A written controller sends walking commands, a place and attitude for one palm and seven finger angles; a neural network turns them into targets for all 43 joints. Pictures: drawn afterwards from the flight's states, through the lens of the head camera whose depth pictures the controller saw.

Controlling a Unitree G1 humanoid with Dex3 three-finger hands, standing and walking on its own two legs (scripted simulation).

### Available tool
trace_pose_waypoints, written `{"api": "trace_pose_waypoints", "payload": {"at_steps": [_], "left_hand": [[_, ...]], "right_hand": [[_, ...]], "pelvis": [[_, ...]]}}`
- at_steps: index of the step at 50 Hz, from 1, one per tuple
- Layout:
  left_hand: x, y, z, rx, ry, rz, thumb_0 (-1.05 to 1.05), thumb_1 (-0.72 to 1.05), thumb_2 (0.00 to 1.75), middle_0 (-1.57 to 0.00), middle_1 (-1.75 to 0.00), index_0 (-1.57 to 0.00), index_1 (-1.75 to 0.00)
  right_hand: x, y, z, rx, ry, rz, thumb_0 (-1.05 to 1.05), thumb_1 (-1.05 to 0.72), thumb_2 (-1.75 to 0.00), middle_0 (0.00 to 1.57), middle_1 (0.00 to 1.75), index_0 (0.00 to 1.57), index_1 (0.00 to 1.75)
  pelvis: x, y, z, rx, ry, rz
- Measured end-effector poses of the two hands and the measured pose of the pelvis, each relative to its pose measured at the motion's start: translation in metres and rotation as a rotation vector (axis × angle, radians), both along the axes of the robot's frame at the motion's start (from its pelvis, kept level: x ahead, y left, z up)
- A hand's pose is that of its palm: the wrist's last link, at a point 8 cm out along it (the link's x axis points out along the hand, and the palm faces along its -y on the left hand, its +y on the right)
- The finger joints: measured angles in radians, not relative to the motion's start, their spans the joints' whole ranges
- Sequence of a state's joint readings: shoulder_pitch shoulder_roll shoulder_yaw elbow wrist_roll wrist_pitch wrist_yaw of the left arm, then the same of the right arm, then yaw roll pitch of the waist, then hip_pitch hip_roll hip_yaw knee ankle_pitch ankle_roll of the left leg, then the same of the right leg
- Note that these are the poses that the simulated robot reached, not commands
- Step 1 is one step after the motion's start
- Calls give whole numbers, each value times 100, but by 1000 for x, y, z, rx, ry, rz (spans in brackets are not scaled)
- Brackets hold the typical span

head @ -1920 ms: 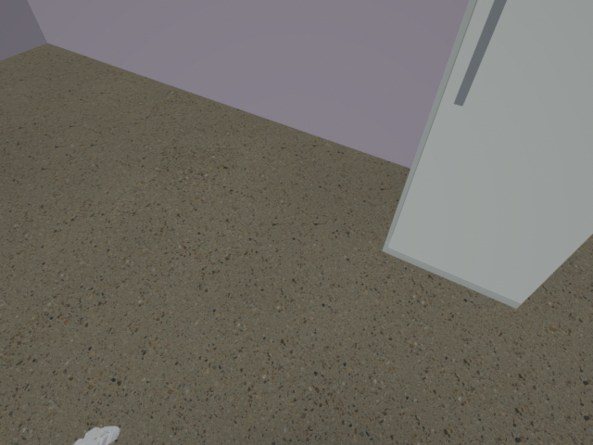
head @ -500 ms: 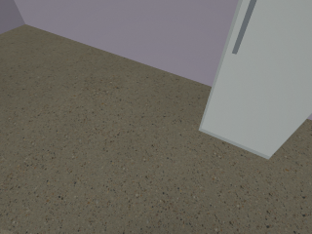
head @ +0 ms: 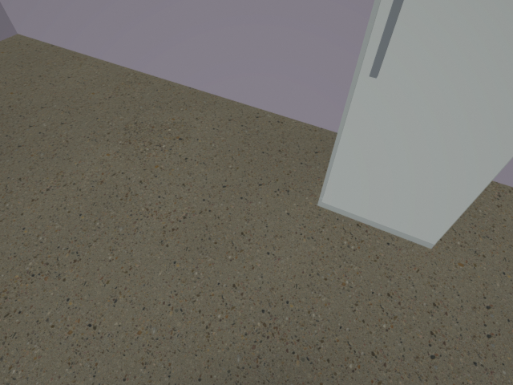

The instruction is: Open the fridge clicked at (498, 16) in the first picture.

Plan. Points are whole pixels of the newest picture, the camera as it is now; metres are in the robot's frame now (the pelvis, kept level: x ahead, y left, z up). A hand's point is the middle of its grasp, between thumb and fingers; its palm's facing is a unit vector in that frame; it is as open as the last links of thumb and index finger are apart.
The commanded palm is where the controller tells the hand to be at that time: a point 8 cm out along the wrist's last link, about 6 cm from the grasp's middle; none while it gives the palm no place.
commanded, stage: walk to a spot facing it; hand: left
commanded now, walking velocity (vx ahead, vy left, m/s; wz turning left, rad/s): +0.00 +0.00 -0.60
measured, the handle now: (397, 6) +0.96 -0.29 +0.19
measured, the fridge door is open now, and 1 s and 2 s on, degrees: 0 0 0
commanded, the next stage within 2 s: turn to face it in 1.22 s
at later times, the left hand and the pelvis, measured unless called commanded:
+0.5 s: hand out of the picture +0.05 +0.14 -0.16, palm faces -0.17 -0.96 -0.21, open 7.3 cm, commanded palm none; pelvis +0.04 -0.04 +0.01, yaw -15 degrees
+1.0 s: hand (193, 269) +0.37 +0.17 -0.18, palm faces -0.46 -0.86 -0.20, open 7.3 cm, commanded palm none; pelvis +0.20 +0.01 +0.00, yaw -33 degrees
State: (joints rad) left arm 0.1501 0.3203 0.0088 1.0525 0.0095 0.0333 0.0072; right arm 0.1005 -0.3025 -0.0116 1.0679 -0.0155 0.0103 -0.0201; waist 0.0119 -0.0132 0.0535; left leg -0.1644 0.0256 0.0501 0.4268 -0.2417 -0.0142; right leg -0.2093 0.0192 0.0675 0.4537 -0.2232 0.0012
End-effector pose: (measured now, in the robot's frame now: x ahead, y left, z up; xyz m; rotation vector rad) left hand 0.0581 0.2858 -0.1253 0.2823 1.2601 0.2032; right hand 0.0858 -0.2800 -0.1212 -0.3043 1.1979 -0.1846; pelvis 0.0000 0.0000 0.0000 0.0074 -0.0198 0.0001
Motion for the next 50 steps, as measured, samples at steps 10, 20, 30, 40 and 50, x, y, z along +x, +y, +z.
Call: {"api": "trace_pose_waypoints", "payload": {"at_steps": [10,20,30,40,50], "left_hand": [[-1,-50,-16,-46,54,-76,0,91,90,-20,-30,-20,-30],[-16,-91,-1,-83,111,-101,0,91,89,-20,-30,-21,-30],[23,-86,-2,-102,171,-154,0,91,89,-20,-30,-21,-30],[138,-44,-40,-110,198,-243,0,91,90,-20,-30,-21,-30],[332,-70,-21,-127,-5,-494,0,91,90,-19,-29,-20,-30]], "right_hand": [[-50,3,-39,111,27,-135,0,-91,-90,20,30,21,30],[-50,-23,-20,126,17,-217,1,-91,-90,20,30,21,30],[3,-27,-2,79,-69,-292,0,-91,-90,20,30,20,30],[98,13,2,30,-211,-337,0,-91,-90,20,30,20,30],[39,64,10,26,-25,-597,0,-93,-90,20,30,21,30]], "pelvis": [[-8,-22,-18,28,-7,-131],[13,-42,0,20,25,-214],[66,-33,4,-2,50,-302],[150,1,-17,-22,44,-429],[203,14,1,-47,26,-570]]}}
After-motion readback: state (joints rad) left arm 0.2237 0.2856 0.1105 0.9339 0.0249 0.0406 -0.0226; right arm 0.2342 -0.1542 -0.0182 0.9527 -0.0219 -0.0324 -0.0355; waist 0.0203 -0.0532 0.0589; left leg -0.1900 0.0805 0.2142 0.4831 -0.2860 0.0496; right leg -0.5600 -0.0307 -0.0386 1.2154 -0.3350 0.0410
